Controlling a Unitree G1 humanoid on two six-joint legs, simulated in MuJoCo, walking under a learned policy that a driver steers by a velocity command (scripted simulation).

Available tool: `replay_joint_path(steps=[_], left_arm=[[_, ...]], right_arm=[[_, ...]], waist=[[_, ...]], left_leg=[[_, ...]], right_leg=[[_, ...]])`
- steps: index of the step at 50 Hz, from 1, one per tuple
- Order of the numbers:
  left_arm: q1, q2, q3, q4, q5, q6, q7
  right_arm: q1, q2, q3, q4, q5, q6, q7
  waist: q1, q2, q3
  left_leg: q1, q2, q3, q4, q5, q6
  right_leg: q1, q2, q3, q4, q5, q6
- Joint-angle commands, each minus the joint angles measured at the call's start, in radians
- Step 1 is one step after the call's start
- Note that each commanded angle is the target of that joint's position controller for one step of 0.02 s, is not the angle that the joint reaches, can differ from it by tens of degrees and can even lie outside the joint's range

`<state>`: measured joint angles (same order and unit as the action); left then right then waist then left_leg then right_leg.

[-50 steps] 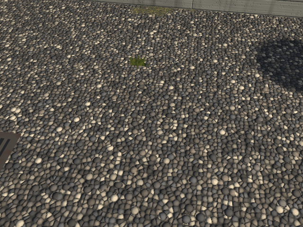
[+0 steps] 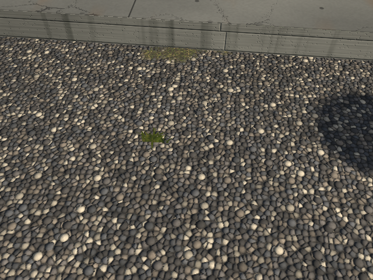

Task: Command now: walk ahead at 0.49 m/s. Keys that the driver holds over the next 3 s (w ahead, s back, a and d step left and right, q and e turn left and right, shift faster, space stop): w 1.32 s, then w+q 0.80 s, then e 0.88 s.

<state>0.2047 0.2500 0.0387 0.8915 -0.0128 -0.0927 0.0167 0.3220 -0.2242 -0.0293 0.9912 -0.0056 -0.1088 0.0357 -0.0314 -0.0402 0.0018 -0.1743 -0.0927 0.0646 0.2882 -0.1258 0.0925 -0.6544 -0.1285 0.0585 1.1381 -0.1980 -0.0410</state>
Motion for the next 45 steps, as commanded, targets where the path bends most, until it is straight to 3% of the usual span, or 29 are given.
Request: replay_joint_path(steps=[1, 6, 9, 11, 13, 14, 15, 16, 17, 18, 19, 20, 21, 22, 24, 26, 32, 38, 41, 42, 43, 44, 45], left_arm=[[0.033, 0.045, 0.013, -0.043, 0.012, 0.004, 0.007], [-0.157, 0.028, 0.005, -0.093, 0.000, -0.008, -0.010], [-0.236, 0.034, 0.001, -0.123, -0.008, -0.013, -0.029], [-0.255, 0.047, 0.003, -0.141, -0.010, -0.020, -0.042], [-0.195, 0.074, 0.014, -0.135, -0.010, -0.029, -0.049], [-0.097, 0.103, 0.032, -0.108, -0.007, -0.032, -0.048], [0.091, 0.161, 0.060, -0.052, -0.006, -0.034, -0.041], [0.263, 0.272, 0.087, -0.023, 0.015, -0.032, -0.035], [0.305, 0.254, 0.081, -0.007, 0.010, -0.025, -0.041], [0.244, 0.174, 0.056, -0.018, 0.006, -0.028, -0.042], [0.149, 0.133, 0.042, -0.041, 0.005, -0.026, -0.041], [0.069, 0.107, 0.032, -0.054, 0.010, -0.026, -0.045], [0.030, 0.078, 0.023, -0.059, 0.014, -0.028, -0.049], [0.021, 0.064, 0.019, -0.051, 0.019, -0.029, -0.053], [0.053, 0.077, 0.023, -0.026, 0.017, -0.033, -0.053], [0.087, 0.105, 0.031, -0.006, 0.018, -0.033, -0.043], [0.172, 0.123, 0.032, 0.032, 0.008, -0.016, -0.016], [0.251, 0.135, 0.041, 0.085, -0.003, 0.005, -0.007], [0.220, 0.156, 0.051, 0.085, -0.005, 0.017, -0.002], [0.196, 0.162, 0.052, 0.081, -0.004, 0.022, -0.002], [0.182, 0.142, 0.044, 0.074, 0.001, 0.027, -0.002], [0.190, 0.112, 0.028, 0.049, 0.018, 0.026, -0.003], [0.321, -0.038, -0.014, 0.048, 0.014, 0.001, -0.017]], right_arm=[[-0.037, -0.131, -0.021, -0.054, 0.001, -0.017, -0.020], [0.061, -0.165, -0.027, -0.031, 0.020, -0.001, -0.036], [0.109, -0.168, -0.029, -0.010, 0.025, 0.011, -0.037], [0.116, -0.173, -0.034, -0.002, 0.026, 0.021, -0.040], [0.094, -0.188, -0.040, -0.005, 0.027, 0.032, -0.041], [0.070, -0.186, -0.038, -0.011, 0.024, 0.037, -0.042], [0.061, -0.154, -0.025, -0.023, 0.013, 0.039, -0.041], [0.128, -0.069, 0.004, -0.050, 0.002, 0.026, -0.036], [0.174, -0.018, 0.021, -0.039, 0.016, 0.000, -0.030], [0.102, -0.137, -0.008, -0.051, 0.040, -0.020, -0.026], [0.015, -0.166, -0.015, -0.080, 0.051, -0.028, -0.025], [-0.026, -0.154, -0.017, -0.086, 0.040, -0.025, -0.031], [-0.032, -0.145, -0.025, -0.087, 0.026, -0.013, -0.036], [-0.013, -0.121, -0.025, -0.083, 0.023, 0.003, -0.037], [0.008, -0.088, -0.024, -0.076, 0.022, 0.024, -0.039], [-0.051, -0.092, -0.028, -0.099, 0.015, 0.031, -0.042], [-0.272, -0.067, -0.024, -0.164, 0.014, 0.023, -0.031], [-0.419, -0.073, -0.017, -0.222, 0.027, 0.009, -0.002], [-0.366, -0.105, -0.030, -0.220, 0.027, -0.001, 0.010], [-0.282, -0.130, -0.044, -0.197, 0.025, -0.003, 0.007], [-0.111, -0.175, -0.070, -0.141, 0.024, -0.002, 0.001], [0.080, -0.254, -0.093, -0.102, 0.013, 0.000, -0.009], [0.139, -0.318, -0.103, -0.081, 0.006, 0.004, -0.005]], waist=[[0.046, 0.080, 0.054], [-0.023, 0.082, 0.058], [-0.050, 0.090, 0.080], [-0.043, 0.096, 0.083], [0.002, 0.115, 0.052], [0.060, 0.115, -0.003], [0.136, 0.088, -0.123], [0.151, -0.095, -0.297], [0.137, -0.269, -0.389], [0.138, -0.170, -0.283], [0.113, -0.108, -0.176], [0.080, -0.025, -0.106], [0.049, -0.020, -0.068], [0.026, -0.035, -0.052], [0.007, -0.031, -0.030], [0.011, -0.013, -0.001], [0.068, -0.018, 0.046], [0.102, -0.022, 0.098], [0.054, -0.045, 0.055], [0.004, -0.057, 0.001], [-0.073, -0.041, -0.097], [-0.129, 0.073, -0.247], [-0.054, 0.346, -0.377]], left_leg=[[-0.096, 0.281, -0.213, -0.205, 0.067, 0.170], [0.017, 0.271, -0.162, -0.185, 0.075, 0.123], [0.112, 0.307, -0.170, -0.143, 0.059, 0.118], [0.173, 0.338, -0.184, -0.100, 0.071, 0.107], [0.198, 0.350, -0.187, -0.025, 0.189, 0.088], [0.186, 0.316, -0.155, 0.092, 0.358, 0.068], [0.099, 0.254, -0.104, 0.319, 0.423, 0.038], [-0.245, 0.135, -0.024, 0.720, 0.143, -0.028], [-0.507, 0.023, -0.105, 0.961, -0.410, -0.052], [-0.603, 0.090, -0.193, 1.061, -0.387, -0.028], [-0.616, 0.145, -0.165, 1.051, -0.297, -0.013], [-0.573, 0.188, -0.142, 0.990, -0.211, -0.018], [-0.520, 0.220, -0.143, 0.923, -0.159, -0.022], [-0.467, 0.233, -0.141, 0.889, -0.129, -0.027], [-0.448, 0.235, -0.125, 0.845, -0.095, -0.041], [-0.512, 0.240, -0.122, 0.766, -0.023, -0.057], [-0.532, 0.210, -0.087, 0.423, 0.225, -0.072], [-0.554, 0.182, -0.077, 0.265, 0.166, -0.043], [-0.419, 0.144, -0.046, 0.227, 0.062, -0.006], [-0.284, 0.107, -0.014, 0.216, 0.050, 0.012], [-0.054, 0.085, -0.001, 0.213, 0.068, 0.040], [0.270, 0.268, -0.214, 0.232, 0.082, 0.106], [0.593, 0.490, -0.708, 0.102, -0.091, 0.275]], right_leg=[[-0.032, -0.042, 0.001, -0.138, 0.153, 0.028], [0.001, 0.012, -0.044, -0.463, 0.305, 0.039], [-0.006, 0.028, -0.047, -0.552, 0.259, 0.031], [0.004, 0.037, -0.046, -0.596, 0.186, 0.006], [0.110, 0.066, -0.068, -0.636, 0.114, -0.023], [0.250, 0.100, -0.096, -0.659, 0.101, -0.045], [0.505, 0.085, -0.072, -0.647, 0.120, -0.083], [0.909, -0.168, 0.277, -0.652, 0.084, -0.209], [1.071, -0.290, 0.662, -0.815, -0.047, -0.301], [0.984, -0.258, 0.599, -0.838, -0.085, -0.252], [0.844, -0.224, 0.440, -0.848, -0.015, -0.214], [0.699, -0.181, 0.327, -0.884, 0.078, -0.197], [0.607, -0.140, 0.249, -0.918, 0.129, -0.180], [0.547, -0.114, 0.201, -0.949, 0.150, -0.172], [0.500, -0.093, 0.135, -0.984, 0.234, -0.186], [0.509, -0.093, 0.098, -1.004, 0.299, -0.193], [0.554, -0.062, 0.010, -1.033, 0.266, -0.157], [0.718, -0.125, 0.012, -0.977, 0.260, -0.147], [0.757, -0.140, 0.006, -0.883, 0.453, -0.123], [0.744, -0.119, -0.015, -0.786, 0.621, -0.108], [0.678, -0.064, -0.054, -0.593, 0.696, -0.081], [0.452, 0.003, -0.099, -0.269, 0.423, -0.044], [0.052, 0.197, -0.062, 0.077, -0.292, 0.019]])
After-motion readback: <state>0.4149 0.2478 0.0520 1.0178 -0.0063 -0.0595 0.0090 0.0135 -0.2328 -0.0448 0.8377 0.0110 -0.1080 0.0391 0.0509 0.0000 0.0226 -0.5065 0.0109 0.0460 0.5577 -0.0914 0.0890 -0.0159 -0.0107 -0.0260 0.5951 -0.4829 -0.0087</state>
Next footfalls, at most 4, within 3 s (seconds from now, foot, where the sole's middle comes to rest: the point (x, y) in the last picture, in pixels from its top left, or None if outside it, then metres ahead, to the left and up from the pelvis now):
0.30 right None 0.34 -0.17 -0.78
0.88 left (168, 245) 0.65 0.07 -0.78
1.44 right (222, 176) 0.96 -0.16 -0.78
2.00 left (153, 139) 1.19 0.15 -0.78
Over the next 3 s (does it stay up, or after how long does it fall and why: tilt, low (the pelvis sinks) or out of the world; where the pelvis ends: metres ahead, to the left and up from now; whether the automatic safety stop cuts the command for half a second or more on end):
stays up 1.34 0.16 0.00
